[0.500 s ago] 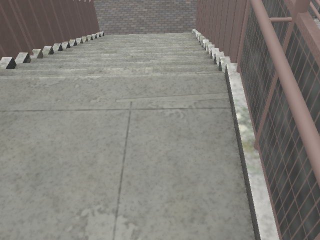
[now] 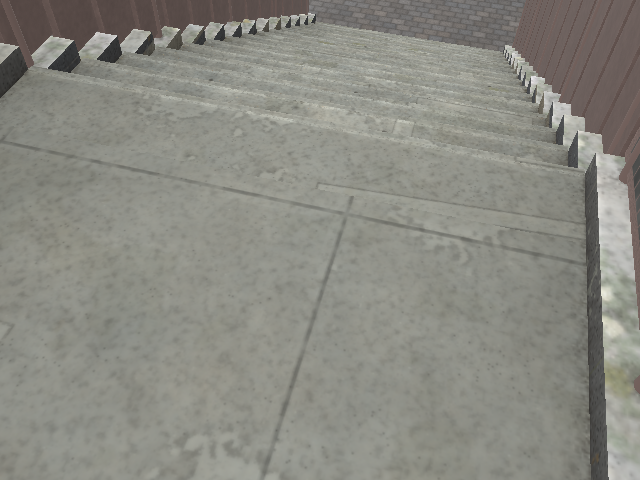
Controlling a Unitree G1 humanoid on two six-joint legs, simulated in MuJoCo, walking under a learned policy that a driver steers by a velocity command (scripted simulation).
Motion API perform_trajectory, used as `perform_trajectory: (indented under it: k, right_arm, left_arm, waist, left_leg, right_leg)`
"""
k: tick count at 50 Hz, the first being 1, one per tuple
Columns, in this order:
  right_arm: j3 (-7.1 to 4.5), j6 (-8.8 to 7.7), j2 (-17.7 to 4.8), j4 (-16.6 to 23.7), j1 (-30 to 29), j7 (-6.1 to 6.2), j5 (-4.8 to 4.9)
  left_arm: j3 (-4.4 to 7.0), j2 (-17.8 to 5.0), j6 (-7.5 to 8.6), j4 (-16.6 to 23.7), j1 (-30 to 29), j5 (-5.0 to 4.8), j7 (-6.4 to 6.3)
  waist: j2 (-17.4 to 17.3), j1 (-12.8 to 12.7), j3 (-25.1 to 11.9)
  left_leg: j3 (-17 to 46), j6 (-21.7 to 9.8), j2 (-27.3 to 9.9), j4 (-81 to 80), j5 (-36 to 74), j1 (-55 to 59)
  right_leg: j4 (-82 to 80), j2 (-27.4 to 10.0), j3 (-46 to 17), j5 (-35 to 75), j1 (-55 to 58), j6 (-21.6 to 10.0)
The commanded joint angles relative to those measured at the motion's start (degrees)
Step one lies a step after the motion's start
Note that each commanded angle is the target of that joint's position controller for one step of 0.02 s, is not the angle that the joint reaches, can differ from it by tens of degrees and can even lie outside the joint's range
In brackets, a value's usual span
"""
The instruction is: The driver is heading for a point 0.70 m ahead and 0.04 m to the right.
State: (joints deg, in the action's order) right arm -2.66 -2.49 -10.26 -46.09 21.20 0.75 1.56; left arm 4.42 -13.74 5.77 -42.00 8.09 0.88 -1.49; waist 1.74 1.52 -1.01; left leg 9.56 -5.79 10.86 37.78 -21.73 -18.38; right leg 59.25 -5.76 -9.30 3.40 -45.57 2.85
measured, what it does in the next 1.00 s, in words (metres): goes down: right foot 0.16 m lower, then left foot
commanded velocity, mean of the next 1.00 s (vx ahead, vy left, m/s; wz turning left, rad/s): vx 0.46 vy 0.00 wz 0.21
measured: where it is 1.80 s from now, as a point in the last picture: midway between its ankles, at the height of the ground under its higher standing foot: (325, 419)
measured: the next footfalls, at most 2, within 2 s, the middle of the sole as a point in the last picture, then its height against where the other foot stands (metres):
right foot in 0.24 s outside the picture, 0.16 m lower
left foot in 0.72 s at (292, 468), level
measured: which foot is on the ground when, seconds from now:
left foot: down 0.00-0.26, up 0.28-0.70, down 0.72-1.00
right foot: up 0.00-0.22, down 0.24-0.74, up 0.76-1.00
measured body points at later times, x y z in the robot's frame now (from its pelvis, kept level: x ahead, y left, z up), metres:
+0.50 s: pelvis +0.29 -0.08 -0.14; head +0.32 -0.10 +0.31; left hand +0.24 +0.16 -0.27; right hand +0.46 -0.30 -0.26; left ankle +0.39 +0.10 -0.78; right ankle +0.26 -0.17 -0.88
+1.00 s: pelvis +0.55 -0.02 -0.14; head +0.59 -0.01 +0.31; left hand +0.66 +0.25 -0.25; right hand +0.68 -0.27 -0.26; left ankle +0.51 +0.06 -0.88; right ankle +0.68 -0.17 -0.83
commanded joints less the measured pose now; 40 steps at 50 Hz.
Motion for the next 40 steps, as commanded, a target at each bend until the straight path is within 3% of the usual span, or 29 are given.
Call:
perform_trajectory:
  k: [1, 3, 5, 6, 8, 10, 12, 13, 14, 15, 16, 17, 18, 19, 20, 21, 22, 23, 25, 28, 31, 32, 34, 35, 36, 37, 38, 39, 40]
  right_arm:
    - [-1.22, -0.10, -6.6, 2.6, 4.0, 1.92, 1.26]
    - [-0.85, 0.26, -6.1, 3.0, 3.0, 1.90, 0.10]
    - [-1.04, 0.62, -6.7, 2.1, 4.5, 1.80, 1.12]
    - [-0.91, 1.19, -5.7, 1.0, 6.8, 2.16, 1.08]
    - [-1.09, 2.02, -5.6, 1.4, 6.7, 3.39, 1.64]
    - [-1.67, 2.51, -6.0, 1.8, 4.9, 4.57, 1.37]
    - [-1.95, 2.21, -5.3, 0.8, 6.4, 2.51, 0.33]
    - [-0.97, 0.88, -1.9, 0.0, 8.1, 0.36, -0.09]
    - [-0.44, -0.15, -2.2, -0.5, 12.9, -0.79, 0.62]
    - [-0.11, -0.87, -3.6, 0.9, 14.3, -0.92, 1.21]
    - [-0.19, -1.85, -7.4, 5.8, 9.4, -0.38, 3.51]
    - [-0.79, -0.91, -8.4, 6.7, 1.0, 0.46, 2.52]
    - [-1.08, -0.24, -8.1, 8.0, -3.3, 1.09, 2.20]
    - [-0.85, 0.12, -6.2, 8.0, -4.9, 1.43, 0.78]
    - [-1.76, 0.26, -7.9, 7.9, -3.5, 1.19, -0.25]
    - [-2.00, -0.27, -7.7, 8.2, -4.2, 0.83, -1.40]
    - [-2.08, -0.98, -7.0, 9.6, -6.6, 0.64, -2.88]
    - [-1.56, -1.44, -4.5, 10.5, -10.1, 0.05, -3.78]
    - [-0.57, -1.38, -1.3, 12.7, -15.5, -1.15, -2.94]
    - [-0.59, -1.74, -1.7, 14.3, -22.9, -2.42, -0.87]
    - [-0.99, -2.81, -3.5, 15.4, -25.5, -2.87, -0.32]
    - [-0.61, -3.33, -3.9, 15.4, -27.5, -3.54, -1.41]
    - [-1.01, -3.78, -4.9, 15.3, -25.5, -3.92, -1.76]
    - [-1.39, -3.67, -5.5, 13.7, -19.3, -3.82, -1.71]
    - [-2.67, -3.54, -8.8, 11.4, -9.0, -2.90, -1.42]
    - [-4.13, -3.87, -14.4, 9.5, 2.1, -1.21, -2.27]
    - [-3.98, -3.41, -13.8, 7.2, 5.4, -0.82, -0.76]
    - [-3.45, -3.00, -11.7, 7.4, 2.4, -0.43, -0.02]
    - [-2.78, -2.84, -10.4, 8.9, -3.1, -0.44, -0.65]
  left_arm:
    - [0.04, -1.4, 1.48, 6.8, -6.8, 1.80, 2.19]
    - [0.11, -1.5, 1.75, 9.2, -9.4, 0.93, 2.45]
    - [0.34, -2.0, 1.58, 11.5, -8.7, -0.12, 2.76]
    - [0.16, -1.2, 1.91, 12.7, -9.8, 0.07, 3.39]
    - [-0.35, -0.7, 2.45, 12.6, -8.9, -0.96, 4.35]
    - [0.38, -1.4, 2.56, 10.6, -5.4, -1.52, 4.16]
    - [1.90, -2.4, 2.01, 6.7, 6.3, -2.04, 3.43]
    - [2.52, -4.9, 1.24, 2.3, 21.4, -1.50, 3.43]
    - [2.73, -6.7, 1.27, -0.6, 30.0, -2.40, 3.77]
    - [2.58, -7.8, -0.02, -1.2, 29.2, -3.61, 4.53]
    - [4.46, -14.1, -0.11, -2.1, 25.6, -4.11, 4.34]
    - [2.50, -7.5, -1.22, -1.0, 21.4, -2.47, 3.42]
    - [0.85, -5.3, -1.14, 0.2, 15.1, -0.92, 3.02]
    - [-0.61, -2.6, -0.45, 0.5, 10.5, -0.90, 2.74]
    - [-1.58, -1.6, 0.18, 1.2, 6.7, -1.49, 2.75]
    - [-1.90, -2.4, 0.25, 2.1, 3.4, -1.15, 2.40]
    - [-1.29, -4.8, 0.09, 1.9, 4.3, -1.29, 1.66]
    - [-0.85, -6.1, -0.02, 0.7, 7.5, -1.36, 0.61]
    - [-0.90, -6.1, -0.57, -1.8, 13.3, -3.79, -0.91]
    - [0.45, -7.4, -0.97, -3.7, 18.8, -3.47, -0.91]
    - [1.53, -8.3, -2.34, -5.0, 23.3, -2.46, -0.52]
    - [1.45, -8.1, -2.96, -5.9, 25.0, -1.68, -0.74]
    - [1.61, -9.1, -3.63, -4.9, 22.8, -1.50, -0.74]
    - [1.43, -9.4, -4.04, -4.4, 21.0, -2.05, -0.56]
    - [1.33, -10.1, -3.06, -2.8, 16.2, -2.32, 0.06]
    - [0.17, -6.0, -1.52, -1.1, 16.7, -1.88, 1.01]
    - [-0.84, -4.9, -0.49, -2.6, 20.8, -1.64, 1.55]
    - [0.31, -8.0, -0.05, -1.2, 16.1, -2.72, 1.94]
    - [0.25, -8.1, -0.26, 0.3, 11.2, -2.80, 2.06]
  waist:
    - [-1.6, 1.0, -2.1]
    - [-7.4, 1.7, -0.7]
    - [-10.6, 2.3, 1.7]
    - [-11.3, 3.3, 1.5]
    - [-10.7, 3.4, 2.7]
    - [-8.3, 3.2, 2.1]
    - [-0.1, -1.3, -1.9]
    - [8.0, -6.2, -8.9]
    - [15.5, -7.0, -11.9]
    - [19.8, -5.8, -12.5]
    - [21.6, -5.3, -14.7]
    - [2.4, -4.7, -8.8]
    - [0.3, -2.2, -3.4]
    - [-1.0, -0.1, 1.0]
    - [-1.1, 3.6, 3.6]
    - [0.3, 5.0, 4.8]
    - [2.3, 3.2, 5.4]
    - [4.3, 1.2, 3.8]
    - [7.1, -1.6, 2.3]
    - [5.6, -5.2, 4.3]
    - [5.1, -7.1, 3.5]
    - [3.0, -7.5, 2.1]
    - [3.0, -5.2, -0.8]
    - [2.0, -1.2, -5.3]
    - [2.1, 4.4, -9.8]
    - [-5.3, 7.0, -16.8]
    - [-16.0, 6.0, -21.4]
    - [-10.6, 5.6, -12.7]
    - [-7.5, 3.6, -6.4]
  left_leg:
    - [14.5, -9.1, -10.4, -2.7, 12.1, -2.2]
    - [15.2, -8.9, -8.1, -4.3, 3.3, -9.5]
    - [16.4, -8.8, -7.5, 0.4, 3.0, -8.0]
    - [18.0, -8.8, -7.7, 4.5, 3.3, -5.5]
    - [19.2, -7.5, -7.6, 10.2, 3.2, 0.4]
    - [18.8, -6.2, -6.5, 18.0, 5.4, 3.5]
    - [13.3, -3.5, -3.8, 32.6, -2.6, -11.2]
    - [7.8, -0.6, -0.9, 52.6, -22.9, -26.2]
    - [5.5, 2.4, 2.7, 75.2, -31.0, -43.7]
    - [4.0, 4.4, -1.1, 86.2, -27.1, -51.7]
    - [-0.4, 5.4, -4.9, 87.3, -18.4, -58.2]
    - [-1.6, 4.6, -8.9, 79.6, -8.5, -55.2]
    - [-0.3, 4.6, -10.4, 74.8, -2.7, -49.0]
    - [2.3, 4.5, -11.6, 71.5, 0.9, -45.7]
    - [4.1, 4.0, -13.1, 57.7, 5.9, -42.2]
    - [0.7, 4.9, -14.2, 44.6, 11.5, -33.8]
    - [-4.5, 6.1, -12.7, 32.6, 18.7, -25.0]
    - [-7.2, 7.0, -12.0, 24.4, 25.2, -19.2]
    - [-8.3, 7.7, -11.2, 9.0, 29.4, -14.8]
    - [-8.9, 6.8, -10.6, -3.0, 25.9, -16.5]
    - [-8.6, 3.9, -11.0, -4.8, 17.5, -25.1]
    - [-9.6, 2.2, -10.4, -5.7, 16.0, -26.0]
    - [-12.8, -0.4, -7.4, -8.2, 11.7, -14.6]
    - [-13.2, -2.0, -6.1, -10.6, 14.3, -1.1]
    - [-8.0, -5.3, -11.0, -9.5, 20.3, 16.3]
    - [11.2, -11.9, -24.9, -7.7, 24.3, 38.9]
    - [26.9, -17.9, -35.1, -11.7, 24.4, 43.7]
    - [23.7, -15.4, -32.1, -14.7, 18.4, 36.0]
    - [16.0, -12.7, -29.5, -16.3, 24.1, 27.0]
  right_leg:
    - [-18.4, 4.2, 0.8, 19.8, 6.8, -1.5]
    - [-22.5, 6.2, 2.2, 20.9, 14.9, -1.2]
    - [-28.7, 7.3, 1.5, 16.7, 15.8, -2.3]
    - [-30.2, 6.7, 0.0, 16.8, 15.6, -2.7]
    - [-38.8, 3.5, -1.8, 19.0, 15.9, -3.6]
    - [-46.8, 0.6, -2.4, 21.0, 20.7, -3.9]
    - [-41.2, 0.0, 1.8, 19.7, 44.6, -4.4]
    - [-28.7, -5.3, -0.9, 31.1, 65.1, -6.4]
    - [-19.7, -9.3, -6.6, 30.0, 78.5, -10.7]
    - [-19.5, -11.5, -11.9, 25.2, 77.5, -13.2]
    - [-30.8, -18.5, -27.1, -6.6, 76.8, -22.8]
    - [-39.9, -17.5, -28.6, -26.3, 63.1, -21.0]
    - [-41.9, -17.9, -30.6, -24.3, 49.8, -21.3]
    - [-41.6, -15.8, -27.3, -16.7, 39.3, -19.6]
    - [-39.7, -11.3, -20.5, -12.9, 32.9, -15.9]
    - [-40.5, -4.8, -11.0, -7.7, 23.7, -13.0]
    - [-43.3, 0.0, -4.2, -0.3, 17.5, -12.0]
    - [-43.8, 0.8, -2.4, 6.1, 16.6, -11.9]
    - [-44.1, 0.6, -1.0, 13.0, 23.4, -11.4]
    - [-44.9, -3.6, -3.9, 10.6, 35.1, -10.3]
    - [-40.4, -6.6, -6.6, 18.7, 50.9, -10.4]
    - [-38.1, -6.9, -5.4, 21.7, 54.1, -10.2]
    - [-34.3, -5.6, -3.7, 36.3, 51.9, -10.7]
    - [-27.9, -4.1, -2.1, 42.8, 47.7, -10.8]
    - [-18.6, -2.2, -0.8, 37.4, 37.0, -10.0]
    - [1.7, 5.4, 3.4, 12.0, 15.9, -6.7]
    - [15.3, 8.6, 3.3, -35.8, 5.9, -4.2]
    - [17.2, 6.0, 1.6, -34.6, 0.4, -4.0]
    - [14.5, 4.1, 3.5, -30.7, 1.0, -3.6]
